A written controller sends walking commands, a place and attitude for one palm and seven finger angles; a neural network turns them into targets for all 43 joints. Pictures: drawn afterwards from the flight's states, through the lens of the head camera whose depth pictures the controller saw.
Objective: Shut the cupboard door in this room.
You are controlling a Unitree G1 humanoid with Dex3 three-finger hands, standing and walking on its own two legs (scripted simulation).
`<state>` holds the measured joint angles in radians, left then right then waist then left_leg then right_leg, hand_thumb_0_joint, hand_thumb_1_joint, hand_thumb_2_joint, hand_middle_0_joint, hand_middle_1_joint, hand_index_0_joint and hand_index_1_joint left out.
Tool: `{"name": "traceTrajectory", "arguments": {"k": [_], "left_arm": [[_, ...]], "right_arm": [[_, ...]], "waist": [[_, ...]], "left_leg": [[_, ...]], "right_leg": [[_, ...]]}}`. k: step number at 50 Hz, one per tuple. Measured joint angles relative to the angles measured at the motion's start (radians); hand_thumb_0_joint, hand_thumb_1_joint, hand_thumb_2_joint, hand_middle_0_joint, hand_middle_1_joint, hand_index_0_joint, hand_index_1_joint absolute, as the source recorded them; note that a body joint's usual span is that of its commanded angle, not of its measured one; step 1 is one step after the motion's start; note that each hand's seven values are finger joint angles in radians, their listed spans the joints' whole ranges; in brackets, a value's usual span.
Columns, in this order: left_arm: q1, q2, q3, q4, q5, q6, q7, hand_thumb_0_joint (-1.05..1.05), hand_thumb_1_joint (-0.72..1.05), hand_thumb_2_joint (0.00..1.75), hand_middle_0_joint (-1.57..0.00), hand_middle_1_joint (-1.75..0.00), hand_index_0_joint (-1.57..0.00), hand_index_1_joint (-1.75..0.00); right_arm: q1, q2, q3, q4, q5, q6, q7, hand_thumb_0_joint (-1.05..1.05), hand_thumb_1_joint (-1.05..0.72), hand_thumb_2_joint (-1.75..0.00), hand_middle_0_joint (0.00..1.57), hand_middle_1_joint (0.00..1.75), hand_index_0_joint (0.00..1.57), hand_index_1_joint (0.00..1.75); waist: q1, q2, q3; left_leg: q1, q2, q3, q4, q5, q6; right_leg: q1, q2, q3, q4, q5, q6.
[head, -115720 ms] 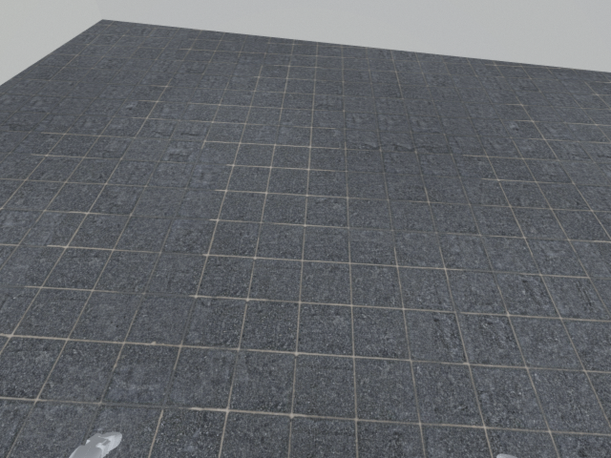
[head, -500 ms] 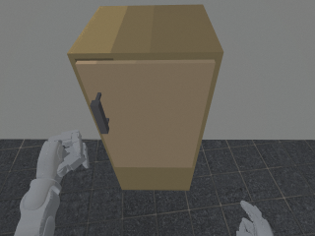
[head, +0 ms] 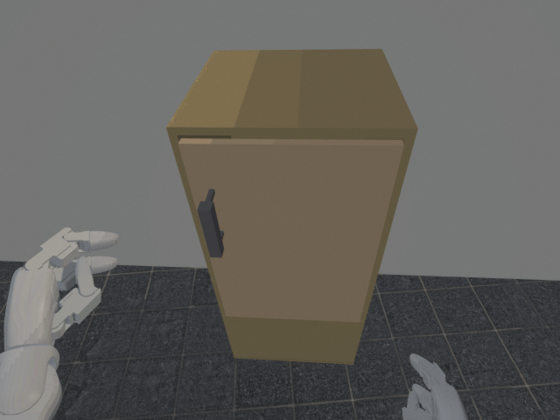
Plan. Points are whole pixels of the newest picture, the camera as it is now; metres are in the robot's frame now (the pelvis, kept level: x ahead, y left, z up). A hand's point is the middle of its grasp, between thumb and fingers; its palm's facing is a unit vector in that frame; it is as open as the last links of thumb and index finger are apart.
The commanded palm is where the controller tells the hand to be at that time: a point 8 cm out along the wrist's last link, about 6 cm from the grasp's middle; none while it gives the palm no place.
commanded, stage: draw the hand back to the body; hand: left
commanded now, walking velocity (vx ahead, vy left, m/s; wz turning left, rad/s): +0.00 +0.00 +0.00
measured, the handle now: (213, 223) +0.48 +0.20 -0.01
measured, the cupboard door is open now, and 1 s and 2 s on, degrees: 0 0 0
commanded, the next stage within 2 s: step back with the hand held close in 0.56 s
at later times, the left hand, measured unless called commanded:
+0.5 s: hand (73, 298) +0.20 +0.26 +0.15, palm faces +0.46 -0.80 -0.38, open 7.4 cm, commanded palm +0.15 +0.30 +0.18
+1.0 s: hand (61, 303) +0.19 +0.27 +0.16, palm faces +0.39 -0.78 -0.49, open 7.4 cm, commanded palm +0.13 +0.31 +0.18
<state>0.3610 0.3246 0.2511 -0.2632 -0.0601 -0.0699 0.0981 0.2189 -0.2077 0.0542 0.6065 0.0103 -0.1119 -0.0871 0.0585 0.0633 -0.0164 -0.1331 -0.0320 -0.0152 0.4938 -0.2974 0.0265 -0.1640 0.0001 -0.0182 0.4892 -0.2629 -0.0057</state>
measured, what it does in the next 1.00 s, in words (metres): stands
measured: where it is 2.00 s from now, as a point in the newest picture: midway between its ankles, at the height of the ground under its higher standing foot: outside the picture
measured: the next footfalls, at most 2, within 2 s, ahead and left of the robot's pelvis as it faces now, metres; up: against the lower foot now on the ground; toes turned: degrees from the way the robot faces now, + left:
right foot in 1.90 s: -0.25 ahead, -0.13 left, +0.00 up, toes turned +0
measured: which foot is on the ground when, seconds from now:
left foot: down 0.00-1.00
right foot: down 0.00-1.00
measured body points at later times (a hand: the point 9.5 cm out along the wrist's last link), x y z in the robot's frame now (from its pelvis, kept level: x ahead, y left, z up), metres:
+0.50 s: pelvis +0.01 +0.00 +0.00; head -0.02 -0.02 +0.45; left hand +0.17 +0.30 +0.17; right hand +0.20 -0.22 -0.08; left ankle -0.02 +0.10 -0.74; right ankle +0.00 -0.12 -0.74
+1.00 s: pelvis -0.01 +0.01 +0.00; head -0.01 -0.01 +0.45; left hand +0.16 +0.31 +0.18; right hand +0.16 -0.25 -0.08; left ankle -0.02 +0.10 -0.74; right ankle +0.00 -0.12 -0.74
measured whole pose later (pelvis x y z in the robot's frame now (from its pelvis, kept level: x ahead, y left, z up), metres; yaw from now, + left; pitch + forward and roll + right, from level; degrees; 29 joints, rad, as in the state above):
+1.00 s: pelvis -0.01 +0.01 +0.00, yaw +0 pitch +0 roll -1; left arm 0.55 0.40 0.39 -0.43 -0.06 -0.14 0.12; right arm 0.19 -0.25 -0.03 0.58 0.01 0.01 -0.09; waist 0.01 0.05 -0.01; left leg -0.23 -0.03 -0.01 0.49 -0.26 0.03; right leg -0.25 0.00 -0.01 0.45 -0.21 0.00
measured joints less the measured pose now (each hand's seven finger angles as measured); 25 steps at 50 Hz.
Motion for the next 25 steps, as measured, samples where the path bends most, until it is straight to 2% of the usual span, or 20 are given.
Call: {"name": "traceTrajectory", "arguments": {"k": [13, 19, 25], "left_arm": [[0.092, 0.033, 0.118, -0.123, -0.006, -0.006, 0.001, 0.01, 0.89, 0.90, -0.34, -0.44, -0.34, -0.45], [0.067, 0.004, 0.104, -0.086, -0.006, 0.004, 0.002, 0.01, 0.89, 0.90, -0.25, -0.35, -0.25, -0.35], [0.082, 0.001, 0.080, -0.094, -0.003, 0.018, -0.001, 0.01, 0.89, 0.90, -0.22, -0.31, -0.22, -0.31]], "right_arm": [[-0.002, -0.013, -0.024, 0.019, -0.006, -0.008, 0.015, 0.02, -0.90, -0.90, 0.21, 0.30, 0.21, 0.30], [-0.013, -0.019, -0.030, 0.020, -0.005, 0.004, 0.013, 0.02, -0.90, -0.90, 0.20, 0.30, 0.21, 0.30], [-0.006, -0.014, -0.031, 0.024, -0.009, -0.001, 0.009, 0.02, -0.90, -0.90, 0.20, 0.30, 0.21, 0.30]], "waist": [[0.022, 0.006, 0.003], [0.022, 0.004, 0.019], [0.015, -0.007, 0.015]], "left_leg": [[0.039, 0.000, -0.001, -0.040, 0.008, 0.002], [0.037, -0.001, -0.005, -0.049, 0.016, 0.001], [0.042, 0.007, -0.004, -0.053, 0.016, -0.005]], "right_leg": [[0.043, 0.000, -0.001, -0.047, 0.011, 0.003], [0.039, -0.001, -0.005, -0.049, 0.015, 0.001], [0.043, 0.007, -0.004, -0.055, 0.016, -0.005]]}}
